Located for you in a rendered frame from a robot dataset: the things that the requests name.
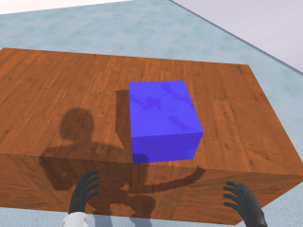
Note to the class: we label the robot right hand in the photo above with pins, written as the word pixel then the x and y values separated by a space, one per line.
pixel 248 206

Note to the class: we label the carton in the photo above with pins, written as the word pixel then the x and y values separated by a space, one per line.
pixel 164 123

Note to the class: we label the robot left hand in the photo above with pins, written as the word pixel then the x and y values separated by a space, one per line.
pixel 80 197

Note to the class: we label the robot left forearm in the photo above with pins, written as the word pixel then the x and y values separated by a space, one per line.
pixel 76 219

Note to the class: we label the pedestal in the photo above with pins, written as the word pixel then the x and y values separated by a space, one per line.
pixel 64 113

